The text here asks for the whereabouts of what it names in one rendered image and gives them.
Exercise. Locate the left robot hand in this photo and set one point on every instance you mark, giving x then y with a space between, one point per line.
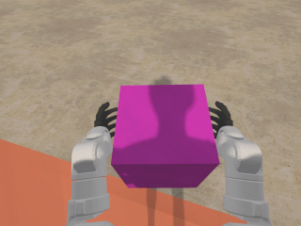
102 120

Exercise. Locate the right robot forearm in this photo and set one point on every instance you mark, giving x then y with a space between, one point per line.
244 196

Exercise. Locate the carton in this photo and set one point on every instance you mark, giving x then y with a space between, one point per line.
164 136

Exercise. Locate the right robot hand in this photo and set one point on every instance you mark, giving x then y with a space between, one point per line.
224 117

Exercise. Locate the left robot forearm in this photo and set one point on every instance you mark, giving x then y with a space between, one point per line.
89 197

